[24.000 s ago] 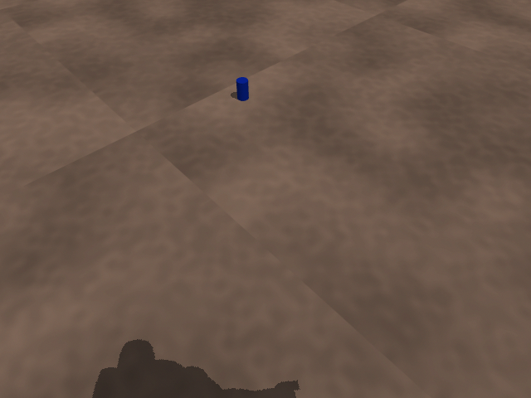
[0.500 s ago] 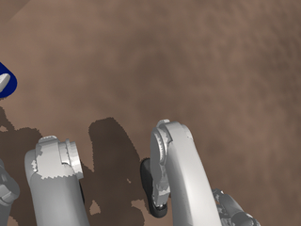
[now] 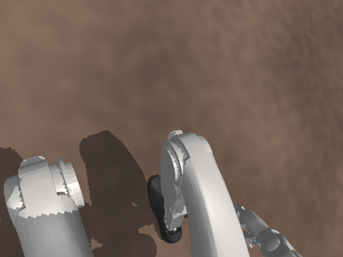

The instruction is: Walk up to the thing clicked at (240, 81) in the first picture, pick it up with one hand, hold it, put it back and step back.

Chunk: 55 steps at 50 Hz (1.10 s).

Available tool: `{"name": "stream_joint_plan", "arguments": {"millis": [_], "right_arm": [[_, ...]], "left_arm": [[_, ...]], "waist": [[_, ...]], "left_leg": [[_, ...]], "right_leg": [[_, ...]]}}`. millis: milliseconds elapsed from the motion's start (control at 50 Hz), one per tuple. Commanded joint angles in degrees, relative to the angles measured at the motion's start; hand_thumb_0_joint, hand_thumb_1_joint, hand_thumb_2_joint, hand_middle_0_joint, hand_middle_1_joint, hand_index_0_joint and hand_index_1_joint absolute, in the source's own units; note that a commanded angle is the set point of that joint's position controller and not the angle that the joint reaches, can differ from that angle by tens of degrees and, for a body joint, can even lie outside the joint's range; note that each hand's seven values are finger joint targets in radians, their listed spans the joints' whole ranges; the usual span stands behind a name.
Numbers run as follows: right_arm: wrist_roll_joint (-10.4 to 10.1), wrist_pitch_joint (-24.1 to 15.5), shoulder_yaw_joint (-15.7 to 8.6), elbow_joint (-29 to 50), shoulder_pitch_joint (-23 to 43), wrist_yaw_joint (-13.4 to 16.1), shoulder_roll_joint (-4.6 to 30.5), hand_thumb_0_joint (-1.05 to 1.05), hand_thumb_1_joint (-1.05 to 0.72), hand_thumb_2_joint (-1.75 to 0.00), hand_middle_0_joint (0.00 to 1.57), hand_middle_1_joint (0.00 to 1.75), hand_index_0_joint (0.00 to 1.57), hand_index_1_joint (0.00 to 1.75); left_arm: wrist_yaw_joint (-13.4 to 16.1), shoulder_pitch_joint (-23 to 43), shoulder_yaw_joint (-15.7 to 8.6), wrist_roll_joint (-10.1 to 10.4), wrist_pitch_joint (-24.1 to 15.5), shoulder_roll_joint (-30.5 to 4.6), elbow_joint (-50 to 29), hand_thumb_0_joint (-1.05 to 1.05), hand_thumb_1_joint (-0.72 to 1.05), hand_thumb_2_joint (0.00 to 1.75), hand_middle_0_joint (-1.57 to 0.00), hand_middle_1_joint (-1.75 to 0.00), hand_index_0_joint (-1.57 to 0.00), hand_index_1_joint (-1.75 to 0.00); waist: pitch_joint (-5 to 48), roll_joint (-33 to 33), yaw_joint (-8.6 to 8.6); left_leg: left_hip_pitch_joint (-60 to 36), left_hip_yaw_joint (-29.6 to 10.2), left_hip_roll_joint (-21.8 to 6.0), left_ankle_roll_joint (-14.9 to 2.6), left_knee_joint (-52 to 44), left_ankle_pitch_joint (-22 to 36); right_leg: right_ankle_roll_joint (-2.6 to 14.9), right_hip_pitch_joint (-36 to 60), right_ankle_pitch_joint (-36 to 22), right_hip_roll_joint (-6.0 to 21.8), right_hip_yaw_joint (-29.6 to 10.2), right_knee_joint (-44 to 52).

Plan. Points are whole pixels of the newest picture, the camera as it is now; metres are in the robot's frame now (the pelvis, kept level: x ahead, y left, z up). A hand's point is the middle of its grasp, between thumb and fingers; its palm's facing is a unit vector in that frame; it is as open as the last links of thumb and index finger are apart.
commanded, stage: lower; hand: left
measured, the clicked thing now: out of the picture +0.47 +0.33 -0.15
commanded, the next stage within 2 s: loosen in 1.12 s
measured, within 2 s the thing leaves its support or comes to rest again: rests again in 1.04 s
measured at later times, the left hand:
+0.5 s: hand out of the picture +0.47 +0.33 -0.17, palm faces +0.46 -0.89 -0.04, open 10.5 cm
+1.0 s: hand out of the picture +0.46 +0.33 -0.19, palm faces +0.46 -0.89 -0.03, open 10.4 cm
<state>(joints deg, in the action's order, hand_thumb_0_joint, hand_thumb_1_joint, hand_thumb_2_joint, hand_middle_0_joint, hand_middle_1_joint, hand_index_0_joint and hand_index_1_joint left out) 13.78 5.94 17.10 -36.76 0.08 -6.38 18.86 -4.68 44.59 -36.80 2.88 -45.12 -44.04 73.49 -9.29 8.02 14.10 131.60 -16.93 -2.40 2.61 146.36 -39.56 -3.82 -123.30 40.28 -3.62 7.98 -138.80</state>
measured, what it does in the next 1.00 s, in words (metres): stands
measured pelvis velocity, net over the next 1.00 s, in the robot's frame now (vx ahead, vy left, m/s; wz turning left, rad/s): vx -0.01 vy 0.02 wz -0.08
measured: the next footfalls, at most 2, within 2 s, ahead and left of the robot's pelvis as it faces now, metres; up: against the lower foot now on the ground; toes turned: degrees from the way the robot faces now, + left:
none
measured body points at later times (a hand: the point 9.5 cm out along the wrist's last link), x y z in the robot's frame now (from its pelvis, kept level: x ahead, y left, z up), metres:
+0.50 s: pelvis +0.00 +0.01 -0.01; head +0.26 +0.16 +0.32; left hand +0.44 +0.38 -0.17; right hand +0.12 -0.26 -0.06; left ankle +0.07 +0.14 -0.27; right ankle +0.11 -0.13 -0.27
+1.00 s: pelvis -0.01 +0.02 -0.01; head +0.25 +0.18 +0.31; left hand +0.43 +0.37 -0.19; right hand +0.14 -0.24 -0.05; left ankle +0.07 +0.14 -0.27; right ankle +0.11 -0.12 -0.27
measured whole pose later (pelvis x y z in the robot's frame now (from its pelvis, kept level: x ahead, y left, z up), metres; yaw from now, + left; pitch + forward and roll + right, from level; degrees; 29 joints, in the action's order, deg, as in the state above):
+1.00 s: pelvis -0.01 +0.02 -0.01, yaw -5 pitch +15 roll -18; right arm 20.1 6.7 31.3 -30.2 10.6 -5.6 21.1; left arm 1.0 44.4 -34.0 3.7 -56.9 -56.1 87.1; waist -17.8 16.0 15.9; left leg 128.6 -23.9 -2.6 1.8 151.7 -41.6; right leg -5.2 -118.1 39.1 -6.3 12.8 -138.2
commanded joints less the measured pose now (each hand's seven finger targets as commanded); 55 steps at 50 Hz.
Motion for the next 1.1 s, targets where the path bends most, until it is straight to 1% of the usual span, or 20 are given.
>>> {"name": "stream_joint_plan", "arguments": {"millis": [0,20,100,120,200,240,280,320,360,420,480,540,600,680,720,760,780,900,980,1080], "right_arm": [[0.96,0.22,-3.6,1.6,-6.88,0.76,18.15,0.0,-0.91,-0.9,0.2,0.3,0.2,0.3],[1.23,0.2,-3.28,1.86,-6.07,0.78,18.3,0.0,-0.91,-0.9,0.2,0.3,0.2,0.3],[2.05,0.36,-1.85,2.74,-4.2,0.82,19.27,0.0,-0.91,-0.9,0.2,0.3,0.2,0.3],[2.28,0.25,-1.41,2.98,-4.0,0.74,19.45,0.0,-0.91,-0.9,0.2,0.3,0.2,0.3],[3.04,0.09,0.31,3.14,-2.68,0.87,19.93,0.0,-0.92,-0.91,0.2,0.3,0.2,0.3],[3.54,0.06,1.03,3.16,-2.27,0.92,20.24,0.0,-0.92,-0.91,0.2,0.3,0.2,0.3],[3.96,0.31,1.79,3.17,-2.32,1.03,20.45,0.0,-0.92,-0.91,0.2,0.3,0.2,0.3],[4.4,0.38,2.34,3.43,-1.43,1.09,20.57,0.0,-0.92,-0.91,0.2,0.3,0.2,0.3],[4.73,0.46,2.83,3.51,-0.87,1.12,21.06,0.0,-0.92,-0.91,0.2,0.3,0.2,0.3],[4.85,0.74,3.64,3.99,0.2,1.2,21.6,0.0,-0.91,-0.9,0.2,0.3,0.2,0.3],[5.38,0.81,4.37,4.62,1.64,1.28,21.84,0.0,-0.91,-0.9,0.2,0.3,0.2,0.3],[5.65,1.08,5.12,4.92,2.29,1.49,21.92,0.0,-0.91,-0.9,0.2,0.3,0.2,0.3],[6.01,1.11,5.82,5.4,3.34,1.52,21.87,0.0,-0.91,-0.9,0.2,0.3,0.2,0.3],[6.21,1.29,6.2,6.02,5.1,1.62,22.26,0.0,-0.91,-0.9,0.2,0.3,0.2,0.3],[6.35,1.33,6.38,6.28,5.26,1.67,22.51,0.0,-0.91,-0.9,0.2,0.3,0.2,0.3],[6.45,1.45,6.72,6.64,5.79,1.64,22.49,0.0,-0.91,-0.9,0.2,0.3,0.2,0.3],[6.42,1.39,6.87,6.75,6.44,1.65,22.5,0.0,-0.91,-0.9,0.2,0.3,0.2,0.3],[6.73,1.55,7.39,6.6,6.83,1.69,22.72,0.0,-0.9,-0.9,0.2,0.3,0.2,0.3],[6.85,1.54,7.76,6.3,6.67,1.72,22.59,0.0,-0.9,-0.9,0.2,0.3,0.2,0.3],[7.13,1.72,8.0,6.27,7.67,1.85,22.97,0.0,-0.9,-0.9,0.2,0.3,0.2,0.3]], "left_arm": [[0.99,15.76,-0.84,1.06,-6.14,-14.95,-7.41,0.0,0.13,1.16,-1.23,-1.35,-1.26,-1.33],[1.07,16.62,-0.06,0.84,-6.66,-15.47,-7.28,0.0,0.12,1.16,-1.22,-1.35,-1.25,-1.33],[1.5,15.48,-1.11,0.83,-8.64,-18.05,-5.48,0.0,0.1,1.18,-1.26,-1.38,-1.29,-1.36],[1.5,15.77,-0.83,1.22,-8.93,-17.4,-4.89,0.0,0.1,1.18,-1.26,-1.38,-1.29,-1.36],[2.09,16.24,-1.26,1.34,-10.54,-20.06,-3.59,0.0,0.14,1.16,-1.23,-1.34,-1.26,-1.32],[2.13,17.21,-0.36,1.28,-11.34,-20.4,-3.62,0.0,0.14,1.16,-1.24,-1.34,-1.27,-1.33],[2.41,16.04,-1.2,1.02,-11.99,-22.55,-3.04,0.0,0.15,1.15,-1.23,-1.32,-1.25,-1.31],[2.4,15.13,-0.77,0.9,-12.28,-22.28,-2.23,0.0,0.14,1.13,-1.21,-1.3,-1.23,-1.29],[2.24,15.26,0.2,1.29,-12.45,-21.18,-1.0,0.0,0.12,1.14,-1.22,-1.32,-1.24,-1.31],[2.81,15.09,-0.24,1.22,-12.92,-23.34,0.17,0.0,0.11,1.12,-1.2,-1.29,-1.23,-1.28],[2.86,15.17,0.15,1.66,-13.57,-22.77,0.12,0.0,0.12,1.14,-1.2,-1.31,-1.23,-1.3],[3.38,14.45,0.08,1.46,-13.86,-24.56,1.21,0.0,0.12,1.13,-1.2,-1.29,-1.22,-1.28],[3.88,14.81,0.87,1.39,-14.36,-23.82,1.2,0.0,0.13,1.14,-1.2,-1.3,-1.22,-1.29],[4.38,14.13,1.62,0.96,-15.0,-23.91,2.77,0.0,0.13,1.15,-1.22,-1.31,-1.24,-1.31],[4.72,14.33,1.47,1.05,-15.53,-23.95,2.27,0.0,0.13,1.17,-1.23,-1.33,-1.26,-1.32],[4.88,14.12,1.17,1.42,-16.01,-24.68,2.5,0.0,0.11,1.16,-1.22,-1.32,-1.24,-1.31],[5.02,14.54,1.78,1.4,-16.18,-24.43,2.7,0.0,0.1,1.16,-1.21,-1.32,-1.24,-1.31],[5.81,13.55,2.47,1.32,-17.18,-23.89,3.84,0.0,0.11,1.15,-1.22,-1.31,-1.24,-1.3],[6.2,12.8,2.41,1.61,-17.69,-24.12,3.99,0.0,0.13,1.12,-1.2,-1.27,-1.22,-1.27],[6.65,12.64,2.49,1.31,-18.19,-24.22,4.66,0.0,0.11,1.13,-1.21,-1.28,-1.23,-1.28]], "waist": [[35.85,-23.65,3.98],[34.66,-24.16,4.07],[33.79,-25.99,3.9],[33.79,-26.25,4.55],[32.56,-26.29,5.38],[32.17,-26.78,6.22],[33.2,-26.69,5.93],[32.85,-27.62,5.95],[32.18,-27.84,7.01],[29.99,-28.01,6.94],[29.87,-27.54,7.53],[29.41,-27.12,7.27],[28.78,-27.42,7.96],[26.6,-27.62,8.29],[26.65,-27.81,8.62],[27.23,-27.66,8.03],[26.01,-27.88,8.44],[25.75,-28.1,9.23],[27.24,-27.42,9.13],[25.74,-28.95,9.55]], "left_leg": [[-26.03,5.54,-2.5,-1.98,-14.55,8.85],[-25.74,5.54,-2.52,-1.96,-14.51,7.73],[-27.6,4.84,-2.89,-1.55,-14.64,7.36],[-27.74,4.65,-2.92,-1.55,-14.42,7.58],[-26.91,4.29,-3.16,-1.8,-13.07,8.7],[-27.36,3.94,-3.37,-1.82,-12.58,9.52],[-27.63,3.63,-3.47,-1.76,-12.15,10.85],[-29.29,3.28,-3.78,-1.5,-12.18,12.47],[-30.18,2.73,-3.99,-1.44,-11.97,12.87],[-28.31,2.17,-3.88,-1.25,-12.56,10.64],[-29.23,1.67,-4.21,-1.31,-12.03,11.6],[-27.88,1.72,-4.14,-1.47,-11.27,11.23],[-28.44,1.06,-4.38,-1.33,-11.61,11.81],[-28.15,0.47,-4.6,-1.1,-12.2,9.42],[-28.87,0.14,-4.71,-0.94,-12.51,9.51],[-28.83,0.3,-4.68,-0.97,-12.19,9.52],[-28.09,0.16,-4.68,-1.06,-12.33,8.5],[-28.72,-0.35,-4.72,-0.96,-12.22,9.47],[-29.29,-0.43,-4.76,-1.21,-11.33,11.74],[-30.28,-1.11,-5.02,-0.84,-12.32,11.13]], "right_leg": [[4.44,17.88,-12.99,-1.75,6.87,12.25],[4.46,17.28,-12.12,-1.76,6.95,12.15],[4.51,17.05,-11.63,-2.0,7.82,11.3],[4.45,17.56,-12.12,-2.1,7.98,11.22],[4.1,18.88,-13.77,-2.35,8.1,11.15],[3.99,19.41,-14.76,-2.47,8.22,10.89],[3.75,21.6,-15.99,-2.67,8.46,10.94],[3.88,21.19,-16.91,-2.8,8.65,10.52],[3.75,20.84,-17.37,-2.93,9.17,10.42],[3.84,20.46,-15.61,-3.02,10.03,10.26],[3.62,20.76,-16.6,-3.17,10.35,10.26],[3.5,21.9,-16.73,-3.41,10.27,10.48],[3.45,22.01,-17.3,-3.53,10.87,10.25],[3.55,20.27,-15.38,-3.72,11.58,9.92],[3.53,20.48,-15.47,-3.71,11.94,9.81],[3.55,20.95,-15.41,-3.92,11.84,10.04],[3.56,20.34,-14.82,-3.95,12.01,10.09],[3.49,21.01,-15.96,-4.07,12.35,10.01],[3.35,22.4,-17.99,-4.27,12.09,10.15],[3.52,21.09,-17.08,-4.35,12.79,10.03]]}}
